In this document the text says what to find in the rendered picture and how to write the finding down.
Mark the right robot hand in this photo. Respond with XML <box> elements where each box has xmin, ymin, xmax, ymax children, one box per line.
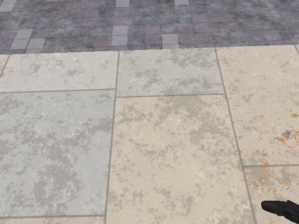
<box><xmin>261</xmin><ymin>200</ymin><xmax>299</xmax><ymax>224</ymax></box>

